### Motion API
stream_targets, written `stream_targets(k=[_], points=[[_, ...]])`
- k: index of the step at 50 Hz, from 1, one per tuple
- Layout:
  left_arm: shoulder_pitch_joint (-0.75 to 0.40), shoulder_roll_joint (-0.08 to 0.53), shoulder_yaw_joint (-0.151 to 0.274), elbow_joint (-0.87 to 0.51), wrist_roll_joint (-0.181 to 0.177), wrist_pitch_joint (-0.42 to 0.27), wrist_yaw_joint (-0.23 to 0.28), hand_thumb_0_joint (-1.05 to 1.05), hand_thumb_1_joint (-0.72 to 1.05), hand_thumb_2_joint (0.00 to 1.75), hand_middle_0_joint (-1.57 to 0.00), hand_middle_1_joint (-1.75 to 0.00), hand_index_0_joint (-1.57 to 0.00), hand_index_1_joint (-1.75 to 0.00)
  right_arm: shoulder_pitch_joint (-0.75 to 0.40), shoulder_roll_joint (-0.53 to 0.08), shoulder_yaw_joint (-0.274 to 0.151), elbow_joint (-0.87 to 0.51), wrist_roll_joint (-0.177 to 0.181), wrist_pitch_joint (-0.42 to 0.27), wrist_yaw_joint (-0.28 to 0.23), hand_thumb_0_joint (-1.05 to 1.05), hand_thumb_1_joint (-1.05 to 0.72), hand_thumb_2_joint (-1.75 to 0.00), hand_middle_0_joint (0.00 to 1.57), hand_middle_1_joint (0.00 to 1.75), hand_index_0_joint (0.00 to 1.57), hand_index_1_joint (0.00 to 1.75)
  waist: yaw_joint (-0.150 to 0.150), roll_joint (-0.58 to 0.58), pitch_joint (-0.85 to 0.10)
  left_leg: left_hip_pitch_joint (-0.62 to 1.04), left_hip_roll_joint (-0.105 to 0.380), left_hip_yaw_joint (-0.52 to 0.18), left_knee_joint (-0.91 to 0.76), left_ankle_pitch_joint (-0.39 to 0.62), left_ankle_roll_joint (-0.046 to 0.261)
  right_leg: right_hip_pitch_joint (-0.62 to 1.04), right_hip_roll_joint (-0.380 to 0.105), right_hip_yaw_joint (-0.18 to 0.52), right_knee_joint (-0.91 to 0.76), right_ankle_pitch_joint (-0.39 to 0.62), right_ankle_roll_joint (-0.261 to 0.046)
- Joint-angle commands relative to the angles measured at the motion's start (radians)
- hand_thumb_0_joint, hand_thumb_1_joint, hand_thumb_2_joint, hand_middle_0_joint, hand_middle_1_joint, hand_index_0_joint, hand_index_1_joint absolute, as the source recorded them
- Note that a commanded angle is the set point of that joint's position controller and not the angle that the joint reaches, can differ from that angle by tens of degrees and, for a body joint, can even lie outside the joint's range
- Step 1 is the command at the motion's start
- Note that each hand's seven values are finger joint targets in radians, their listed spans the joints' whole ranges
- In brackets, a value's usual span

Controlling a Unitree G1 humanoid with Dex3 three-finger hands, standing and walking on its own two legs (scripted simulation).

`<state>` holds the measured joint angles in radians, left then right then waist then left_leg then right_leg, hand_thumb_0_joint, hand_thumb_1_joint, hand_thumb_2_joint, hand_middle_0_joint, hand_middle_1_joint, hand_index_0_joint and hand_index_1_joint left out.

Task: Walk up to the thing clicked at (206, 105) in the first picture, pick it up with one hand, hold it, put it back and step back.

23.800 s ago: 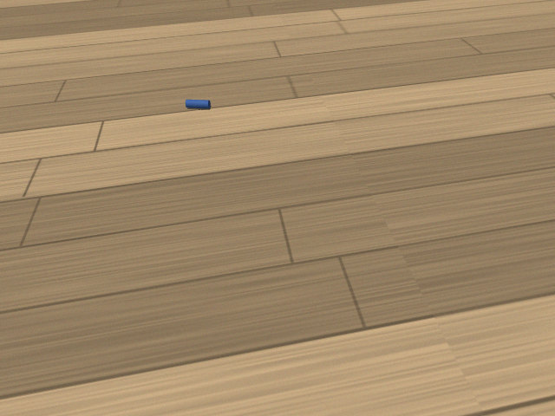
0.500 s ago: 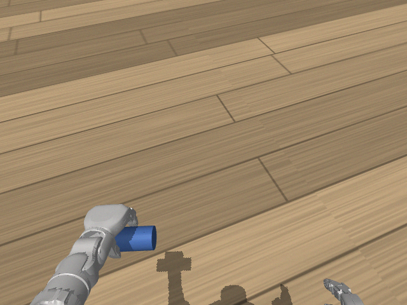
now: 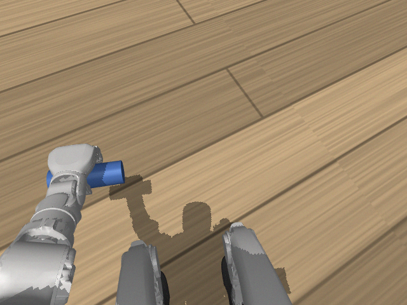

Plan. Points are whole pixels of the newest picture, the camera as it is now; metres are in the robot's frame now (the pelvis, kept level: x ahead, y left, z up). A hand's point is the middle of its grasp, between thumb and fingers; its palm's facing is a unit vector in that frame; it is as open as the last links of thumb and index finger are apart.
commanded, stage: crouch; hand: left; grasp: from above
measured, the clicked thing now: (88, 176) +0.44 +0.22 -0.17
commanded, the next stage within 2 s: lower in 1.18 s
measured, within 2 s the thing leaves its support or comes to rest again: neither
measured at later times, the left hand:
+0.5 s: hand (101, 178) +0.48 +0.22 -0.30, palm faces -0.45 -0.02 -0.89, open 8.3 cm
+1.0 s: hand (108, 178) +0.50 +0.22 -0.37, palm faces -0.46 -0.01 -0.89, open 8.3 cm
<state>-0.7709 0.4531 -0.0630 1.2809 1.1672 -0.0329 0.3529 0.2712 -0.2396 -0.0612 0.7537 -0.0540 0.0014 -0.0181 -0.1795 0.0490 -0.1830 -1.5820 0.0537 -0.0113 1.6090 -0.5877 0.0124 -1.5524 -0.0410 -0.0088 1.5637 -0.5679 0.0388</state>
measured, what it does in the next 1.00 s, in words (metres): lowers itself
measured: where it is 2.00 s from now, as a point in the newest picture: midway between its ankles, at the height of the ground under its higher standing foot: outside the picture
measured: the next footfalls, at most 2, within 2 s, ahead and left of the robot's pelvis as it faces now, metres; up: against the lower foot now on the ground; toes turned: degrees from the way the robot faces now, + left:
none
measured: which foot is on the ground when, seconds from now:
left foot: down 0.00-1.00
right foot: down 0.00-1.00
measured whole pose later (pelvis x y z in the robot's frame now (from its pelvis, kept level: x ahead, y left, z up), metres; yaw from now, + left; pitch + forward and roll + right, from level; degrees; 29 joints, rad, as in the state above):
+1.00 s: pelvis -0.02 -0.01 -0.21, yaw -4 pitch +37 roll -7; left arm -1.12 0.77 0.09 1.50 1.29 -0.15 0.34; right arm 0.22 -0.28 0.07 0.70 -0.14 -0.05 0.12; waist -0.31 0.01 -0.02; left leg -2.26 0.04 -0.12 2.29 -0.68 0.00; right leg -2.20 -0.03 -0.05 2.22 -0.66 0.04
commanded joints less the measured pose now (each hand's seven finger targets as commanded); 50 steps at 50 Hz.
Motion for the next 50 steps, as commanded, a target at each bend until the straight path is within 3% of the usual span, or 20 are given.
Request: stream_targets(k=[1,5,9,13,15,17,22,24,27,29,33,34,36,39,47,50], points=[[-0.423,0.262,0.064,-0.139,0.007,-0.014,0.039,0.00,0.77,0.48,-1.13,-0.38,-1.15,-0.36,0.113,-0.202,-0.051,-0.069,-0.011,-0.040,-0.003,0.00,-0.90,-0.90,0.20,0.30,0.20,0.30,-0.024,0.094,-0.575,0.296,-0.041,-0.047,-0.107,0.094,-0.001,0.116,0.039,-0.054,-0.071,0.105,-0.078],[-0.504,0.307,0.083,-0.140,0.028,-0.044,0.048,0.00,0.78,0.46,-1.10,-0.41,-1.14,-0.37,0.120,-0.212,-0.039,-0.060,-0.020,-0.058,0.012,0.00,-0.89,-0.90,0.20,0.30,0.20,0.30,-0.044,0.128,-0.608,0.228,-0.043,-0.059,-0.030,0.021,-0.001,0.003,0.034,-0.058,0.001,0.048,-0.077],[-0.546,0.361,0.115,-0.150,0.052,-0.060,0.061,0.00,0.80,0.45,-1.11,-0.40,-1.16,-0.36,0.137,-0.222,-0.032,-0.054,-0.031,-0.072,0.032,0.00,-0.89,-0.90,0.20,0.30,0.20,0.30,-0.043,0.201,-0.726,0.270,-0.043,-0.059,0.060,0.140,-0.007,-0.050,0.030,-0.065,0.093,0.126,-0.080],[-0.589,0.356,0.119,-0.116,0.058,-0.059,0.065,0.00,0.83,0.43,-1.12,-0.41,-1.18,-0.36,0.154,-0.225,-0.025,-0.033,-0.047,-0.078,0.050,0.00,-0.90,-0.90,0.20,0.30,0.20,0.30,-0.071,0.233,-0.713,0.208,-0.042,-0.040,0.151,0.196,-0.004,-0.093,0.029,-0.068,0.151,0.177,-0.075],[-0.580,0.391,0.137,-0.111,0.065,-0.056,0.058,0.00,0.84,0.46,-1.15,-0.41,-1.19,-0.37,0.157,-0.231,-0.028,-0.035,-0.050,-0.078,0.059,0.00,-0.90,-0.90,0.20,0.30,0.20,0.30,-0.061,0.247,-0.754,0.232,-0.042,-0.039,0.186,0.249,-0.003,-0.111,0.032,-0.071,0.179,0.203,-0.075],[-0.593,0.362,0.117,-0.113,0.063,-0.059,0.046,0.00,0.84,0.43,-1.15,-0.41,-1.19,-0.36,0.158,-0.228,-0.027,-0.039,-0.054,-0.075,0.071,0.00,-0.90,-0.90,0.20,0.30,0.20,0.30,-0.077,0.243,-0.743,0.179,-0.043,-0.026,0.220,0.241,0.002,-0.098,0.038,-0.075,0.194,0.214,-0.072],[-0.616,0.428,0.140,-0.116,0.066,-0.072,0.020,0.00,0.82,0.47,-1.14,-0.42,-1.18,-0.39,0.164,-0.241,-0.029,-0.045,-0.057,-0.064,0.093,0.00,-0.90,-0.90,0.20,0.30,0.20,0.30,-0.081,0.229,-0.737,0.088,-0.040,-0.015,0.289,0.231,0.009,-0.082,0.043,-0.073,0.242,0.232,-0.064],[-0.603,0.443,0.150,-0.076,0.071,-0.074,0.018,0.00,0.83,0.47,-1.14,-0.43,-1.18,-0.39,0.168,-0.240,-0.021,-0.051,-0.058,-0.059,0.101,0.00,-0.90,-0.90,0.20,0.30,0.20,0.30,-0.087,0.215,-0.691,0.043,-0.041,-0.016,0.302,0.208,0.008,-0.102,0.041,-0.077,0.260,0.218,-0.065],[-0.612,0.412,0.128,-0.062,0.075,-0.086,0.007,0.00,0.80,0.47,-1.13,-0.42,-1.17,-0.38,0.166,-0.244,-0.018,-0.048,-0.060,-0.055,0.110,0.00,-0.90,-0.91,0.20,0.30,0.20,0.30,-0.098,0.237,-0.656,0.049,-0.037,-0.021,0.325,0.205,0.006,-0.164,0.044,-0.082,0.283,0.200,-0.067],[-0.627,0.473,0.158,-0.060,0.083,-0.092,0.011,0.00,0.79,0.44,-1.11,-0.41,-1.15,-0.37,0.170,-0.257,-0.017,-0.052,-0.059,-0.054,0.115,0.00,-0.90,-0.90,0.20,0.30,0.20,0.30,-0.094,0.251,-0.659,0.036,-0.038,-0.030,0.330,0.204,0.000,-0.181,0.040,-0.088,0.317,0.197,-0.070],[-0.709,0.456,0.141,-0.076,0.091,-0.112,0.015,0.00,0.79,0.44,-1.11,-0.40,-1.15,-0.36,0.175,-0.262,-0.011,-0.047,-0.067,-0.051,0.124,0.00,-0.90,-0.90,0.20,0.30,0.20,0.30,-0.123,0.296,-0.643,0.040,-0.032,-0.044,0.359,0.187,-0.005,-0.260,0.044,-0.103,0.359,0.171,-0.075],[-0.678,0.444,0.136,-0.023,0.092,-0.109,0.018,0.00,0.78,0.45,-1.11,-0.40,-1.14,-0.37,0.175,-0.262,-0.003,-0.048,-0.070,-0.051,0.125,0.00,-0.90,-0.90,0.20,0.30,0.20,0.30,-0.125,0.278,-0.622,0.006,-0.037,-0.032,0.376,0.185,0.001,-0.243,0.045,-0.099,0.353,0.184,-0.071],[-0.692,0.521,0.169,-0.016,0.099,-0.111,0.030,0.00,0.80,0.44,-1.12,-0.39,-1.15,-0.35,0.178,-0.271,0.003,-0.053,-0.071,-0.051,0.124,0.00,-0.90,-0.90,0.20,0.30,0.20,0.30,-0.116,0.264,-0.650,-0.033,-0.039,-0.027,0.390,0.171,0.004,-0.213,0.045,-0.099,0.369,0.185,-0.069],[-0.705,0.513,0.158,0.014,0.110,-0.113,0.031,0.00,0.82,0.48,-1.14,-0.42,-1.18,-0.39,0.187,-0.278,0.014,-0.049,-0.077,-0.050,0.128,0.00,-0.90,-0.90,0.20,0.30,0.20,0.30,-0.131,0.285,-0.634,-0.030,-0.038,-0.036,0.403,0.153,0.000,-0.261,0.047,-0.111,0.393,0.162,-0.071],[-0.745,0.593,0.183,0.041,0.114,-0.114,0.042,0.00,0.86,0.45,-1.15,-0.44,-1.20,-0.39,0.191,-0.297,0.047,-0.049,-0.085,-0.050,0.129,0.00,-0.90,-0.90,0.20,0.30,0.20,0.30,-0.145,0.300,-0.617,-0.100,-0.038,-0.037,0.450,0.122,0.004,-0.281,0.051,-0.123,0.436,0.149,-0.069],[-0.735,0.590,0.172,0.063,0.115,-0.117,0.039,0.00,0.87,0.45,-1.17,-0.44,-1.21,-0.39,0.187,-0.292,0.060,-0.046,-0.089,-0.049,0.131,0.00,-0.90,-0.90,0.20,0.30,0.20,0.30,-0.154,0.284,-0.582,-0.153,-0.039,-0.029,0.476,0.093,0.010,-0.273,0.058,-0.126,0.434,0.134,-0.065]])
